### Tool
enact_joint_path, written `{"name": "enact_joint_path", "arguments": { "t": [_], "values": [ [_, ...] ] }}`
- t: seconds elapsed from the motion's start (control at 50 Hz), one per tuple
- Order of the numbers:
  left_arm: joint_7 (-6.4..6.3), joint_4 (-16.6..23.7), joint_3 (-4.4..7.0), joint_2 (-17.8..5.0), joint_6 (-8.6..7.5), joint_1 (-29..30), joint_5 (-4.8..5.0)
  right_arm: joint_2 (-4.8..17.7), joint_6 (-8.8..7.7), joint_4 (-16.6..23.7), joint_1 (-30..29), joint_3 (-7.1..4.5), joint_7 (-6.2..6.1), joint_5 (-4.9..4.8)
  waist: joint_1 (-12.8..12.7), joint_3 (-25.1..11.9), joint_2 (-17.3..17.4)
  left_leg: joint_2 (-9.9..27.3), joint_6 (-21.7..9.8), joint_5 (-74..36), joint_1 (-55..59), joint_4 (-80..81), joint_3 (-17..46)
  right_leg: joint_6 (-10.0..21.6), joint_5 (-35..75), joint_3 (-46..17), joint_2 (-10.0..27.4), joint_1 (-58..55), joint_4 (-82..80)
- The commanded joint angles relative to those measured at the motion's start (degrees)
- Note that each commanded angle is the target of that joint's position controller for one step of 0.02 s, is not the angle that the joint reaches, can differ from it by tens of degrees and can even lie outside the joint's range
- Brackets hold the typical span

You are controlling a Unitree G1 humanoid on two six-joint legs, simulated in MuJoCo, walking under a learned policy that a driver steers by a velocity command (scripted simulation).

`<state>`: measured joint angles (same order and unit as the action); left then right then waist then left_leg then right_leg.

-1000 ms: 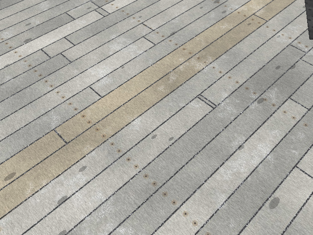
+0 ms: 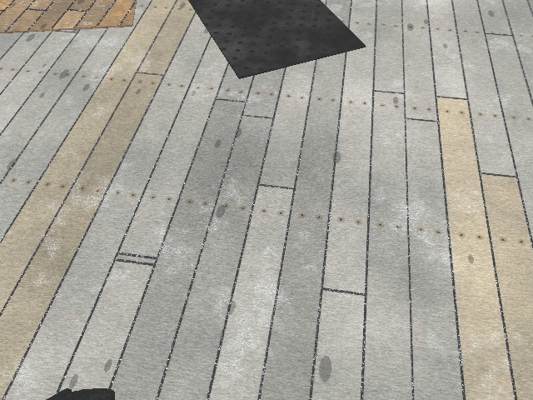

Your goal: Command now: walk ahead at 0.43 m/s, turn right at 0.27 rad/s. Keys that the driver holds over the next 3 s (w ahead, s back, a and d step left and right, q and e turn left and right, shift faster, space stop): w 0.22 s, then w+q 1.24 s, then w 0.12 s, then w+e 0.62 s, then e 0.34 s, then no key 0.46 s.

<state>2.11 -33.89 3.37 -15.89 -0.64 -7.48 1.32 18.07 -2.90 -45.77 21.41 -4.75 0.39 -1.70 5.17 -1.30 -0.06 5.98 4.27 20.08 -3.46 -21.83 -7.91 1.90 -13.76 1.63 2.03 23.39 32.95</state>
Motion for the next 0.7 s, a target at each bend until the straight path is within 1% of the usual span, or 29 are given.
{"name": "enact_joint_path", "arguments": {
  "t": [0.02, 0.04, 0.06, 0.08, 0.1, 0.12, 0.14, 0.16, 0.18, 0.2, 0.22, 0.24, 0.28, 0.32, 0.38, 0.42, 0.46, 0.48, 0.5, 0.52, 0.54, 0.56, 0.58, 0.6, 0.62, 0.64, 0.66, 0.68, 0.7],
  "values": [
    [-1.12, -0.8, 4.56, -10.7, -0.53, -16.5, -0.11, 5.0, -1.15, 3.3, -4.6, -0.19, 0.42, 0.81, -12.5, -5.7, -1.1, 4.9, -7.6, -15.1, -17.8, -17.2, 0.4, 4.7, 1.4, -5.3, 1.9, -30.0, -6.7],
    [-1.75, -0.6, 5.55, -18.7, -0.64, -19.9, -0.61, 0.4, -2.4, 7.7, -4.4, 1.62, 0.64, 2.39, -11.0, -10.2, -19.5, -3.8, -2.9, 9.5, -39.9, -40.1, -0.2, 14.1, -3.8, -33.9, 17.3, -43.9, -12.5],
    [-1.34, -0.5, 4.64, -14.8, -1.71, -20.3, -0.59, 5.4, -3.6, 7.1, -6.9, 0.32, 0.44, 0.52, -13.3, -11.2, -12.2, -4.0, -3.0, 12.4, -46.9, -50.2, 9.1, 18.2, -9.4, -42.2, 20.2, -41.6, -17.7],
    [-1.08, -0.8, 3.33, -11.6, -2.53, -17.9, -0.82, 7.9, -4.1, 7.8, -9.1, -0.41, 0.7, -0.97, -12.0, -5.9, -10.5, -1.1, -4.8, 8.0, -49.7, -52.1, 10.3, 16.1, -9.0, -35.1, 18.3, -37.9, -17.5],
    [-0.94, -0.8, 2.55, -9.2, -2.84, -15.1, -0.83, 7.2, -4.13, 7.3, -9.8, -0.21, 0.63, -0.62, -10.4, -2.9, -7.9, 0.9, -5.7, 2.7, -48.2, -50.1, 10.0, 14.3, -6.3, -28.8, 15.7, -32.5, -17.7],
    [-0.79, -0.6, 1.68, -7.0, -2.86, -11.9, -0.87, 6.4, -3.86, 6.6, -10.3, -0.12, 0.51, 0.82, -8.9, 0.2, -4.8, 2.1, -5.8, -1.7, -46.0, -46.5, 10.3, 12.6, -2.3, -24.0, 13.0, -27.4, -19.4],
    [-0.74, -0.4, 1.32, -6.4, -3.15, -10.8, -1.2, 6.1, -3.65, 6.4, -9.5, -0.18, 0.82, 1.4, -7.3, 1.4, -6.9, 2.9, -5.8, -4.2, -41.8, -44.2, 10.5, 11.6, 8.7, -19.9, 11.6, -22.7, -19.9],
    [-0.94, -0.5, 1.48, -7.0, -3.32, -9.2, -1.33, 5.0, -3.21, 6.0, -7.7, -0.01, 1.09, 1.31, -5.4, 0.9, -8.0, 2.6, -4.9, -6.5, -40.1, -42.7, 10.3, 12.3, 10.1, -19.1, 11.6, -21.0, -21.5],
    [-1.08, -0.8, 1.52, -6.8, -3.69, -8.7, -1.25, 4.7, -2.79, 5.4, -7.5, 0.1, 1.2, 1.34, -5.0, 1.2, -5.9, 2.6, -4.2, -8.2, -39.3, -41.3, 10.1, 12.4, 12.4, -17.3, 11.0, -19.6, -22.7],
    [-1.28, -1.5, 1.26, -5.9, -3.88, -8.9, -1.46, 4.2, -2.1, 4.9, -8.1, 0.06, 0.97, 1.48, -4.7, 1.4, -2.8, 2.0, -4.2, -11.0, -40.2, -40.8, 9.7, 11.3, 14.3, -14.6, 9.4, -20.1, -23.6],
    [-1.43, -2.0, 1.65, -7.8, -4.19, -9.4, -1.27, 2.8, -1.8, 5.4, -8.8, 0.66, 0.97, 1.39, -4.3, 2.1, -4.9, 2.1, -3.3, -12.5, -40.2, -37.2, 9.9, 12.4, 18.1, -13.8, 10.8, -18.7, -23.9],
    [-1.65, -2.6, 1.67, -7.6, -4.26, -9.3, -0.88, 2.6, -1.78, 5.8, -10.4, 1.01, 1.09, 1.61, -4.8, 3.5, -3.7, 2.0, -2.6, -14.9, -40.6, -32.7, 9.9, 11.9, 20.8, -10.8, 10.1, -18.8, -24.2],
    [-2.1, -4.0, 1.77, -8.0, -4.2, -10.6, -1.44, 1.5, -2.02, 6.3, -14.7, 1.58, 1.58, 1.03, -6.4, 4.5, -3.1, 0.6, -3.0, -22.1, -37.8, -24.0, 8.7, 9.8, 18.2, -6.2, 8.2, -17.5, -25.3],
    [-2.37, -5.4, 1.94, -8.8, -4.45, -12.6, -1.3, 0.7, -2.28, 7.5, -19.1, 2.18, 2.27, 0.56, -8.3, 5.8, -3.0, -0.7, -4.0, -27.1, -35.6, -17.3, 7.4, 8.8, 17.1, -3.9, 8.7, -17.4, -26.7],
    [-2.41, -7.8, 2.37, -9.8, -4.43, -14.7, -0.83, 0.8, -2.28, 9.3, -22.6, 2.29, 3.16, 0.01, -9.2, 7.0, -3.0, -2.0, -6.1, -28.0, -35.0, -12.1, 8.5, 8.1, 16.3, -1.7, 11.2, -21.9, -26.7],
    [-2.6, -8.6, 2.45, -9.5, -3.92, -14.9, -0.67, 1.6, -2.29, 10.4, -23.8, 2.01, 3.81, 0.21, -8.9, 7.1, -2.2, -3.3, -7.7, -24.4, -36.2, -10.3, 8.1, 7.0, 22.5, 0.1, 12.2, -27.0, -24.1],
    [-3.08, -8.6, 2.82, -10.7, -3.21, -14.1, -0.84, 2.8, -2.18, 10.8, -22.0, 1.43, 4.12, 0.61, -7.3, 4.1, -4.0, -6.1, -9.6, -19.1, -31.6, -10.2, 5.4, 5.6, 40.6, 1.9, 12.4, -30.3, -17.8],
    [-3.47, -8.5, 3.0, -11.5, -2.69, -14.1, -1.08, 4.2, -1.92, 10.4, -18.9, 0.67, 4.0, 0.73, -5.7, 1.0, -5.5, -8.3, -10.7, -15.9, -27.0, -11.0, 3.6, 4.7, 52.0, 2.8, 12.0, -31.9, -12.0],
    [-3.9, -8.1, 2.95, -11.9, -1.99, -13.4, -1.22, 6.3, -1.65, 8.9, -12.0, -0.59, 3.7, 0.73, -1.8, -3.5, -5.8, -10.8, -12.2, -14.9, -17.9, -10.2, 1.9, 3.3, 59.3, 4.7, 10.5, -30.8, -1.7],
    [-4.48, -7.4, 2.62, -11.6, -1.86, -13.5, -1.39, 9.3, -1.28, 7.4, -3.7, -2.01, 2.91, 0.54, 2.4, -8.1, -4.0, -9.3, -14.5, -16.9, -2.1, -9.6, 6.1, 1.2, 53.6, 5.6, 8.9, -20.7, 12.2],
    [-3.73, -4.8, 0.4, -5.4, -3.03, -20.1, -2.47, 15.8, -1.17, 7.4, 2.5, -3.64, 2.32, 0.99, 0.0, -17.2, 9.2, 6.9, -25.5, -10.2, 23.3, -9.7, 34.9, -3.1, 19.0, 4.7, 0.6, 5.1, 37.6],
    [-2.72, -5.4, -0.42, -5.2, -5.12, -18.6, -2.38, 12.6, -1.24, 7.1, 3.5, -2.63, 2.3, 0.08, 0.7, -24.5, 10.5, 12.6, -29.3, -2.3, 29.7, 1.3, 56.9, -3.3, -18.1, -6.1, -6.6, 15.0, 46.9],
    [-1.8, -3.5, 0.72, -9.1, -6.47, -12.2, 0.32, 9.8, -1.15, 7.2, 1.5, -1.78, 1.97, 0.44, 1.9, -16.9, 7.3, 11.0, -25.4, 1.7, 25.2, 3.6, 49.8, -2.2, -15.3, -9.8, -2.8, 21.2, 49.2],
    [-1.66, -1.9, 0.34, -9.1, -7.3, -8.2, 0.83, 8.7, -1.17, 7.8, -1.9, -1.45, 1.68, 0.49, 0.7, -9.7, 2.9, 9.1, -23.1, 0.0, 16.0, 4.7, 42.9, -1.2, -10.6, -8.7, -0.1, 21.7, 45.2],
    [-2.04, -1.6, 0.38, -8.6, -7.59, -6.1, -0.47, 7.5, -1.04, 8.5, -5.4, -0.93, 1.5, 0.72, -1.7, -4.0, -1.5, 7.0, -21.8, -5.0, 6.1, 6.1, 37.6, -1.2, -7.7, -7.6, 1.9, 19.9, 39.5],
    [-2.43, -1.4, 0.82, -9.1, -7.33, -6.1, -1.6, 6.6, -1.28, 9.2, -7.1, -0.57, 1.41, 1.39, -3.6, -1.4, -0.2, 5.1, -21.4, -15.6, -1.1, 6.7, 33.6, -1.5, -6.0, -7.5, 3.3, 15.3, 35.6],
    [-2.49, -1.4, 0.91, -8.6, -6.61, -8.0, -1.88, 6.2, -1.16, 9.9, -9.1, -0.46, 1.19, 1.81, -5.8, -1.6, 1.8, 4.0, -21.9, -15.8, -5.1, 8.2, 32.7, -2.3, -5.2, -7.7, 3.8, 12.7, 33.9],
    [-2.71, -2.0, 0.85, -8.0, -5.84, -8.9, -2.27, 5.5, -1.21, 10.2, -10.1, -0.35, 1.04, 1.58, -6.5, -0.9, 1.3, 2.6, -21.6, -15.9, -8.1, 9.7, 30.8, -2.8, -4.0, -7.2, 4.3, 11.3, 32.2],
    [-2.84, -1.9, 0.62, -7.2, -5.22, -9.7, -2.23, 6.6, -1.36, 9.9, -10.1, -0.62, 0.76, 1.64, -7.2, -0.6, 3.5, 2.8, -22.5, -18.8, -11.3, 10.0, 29.4, -3.9, -3.5, -6.3, 4.1, 10.4, 30.1]
  ]
}}
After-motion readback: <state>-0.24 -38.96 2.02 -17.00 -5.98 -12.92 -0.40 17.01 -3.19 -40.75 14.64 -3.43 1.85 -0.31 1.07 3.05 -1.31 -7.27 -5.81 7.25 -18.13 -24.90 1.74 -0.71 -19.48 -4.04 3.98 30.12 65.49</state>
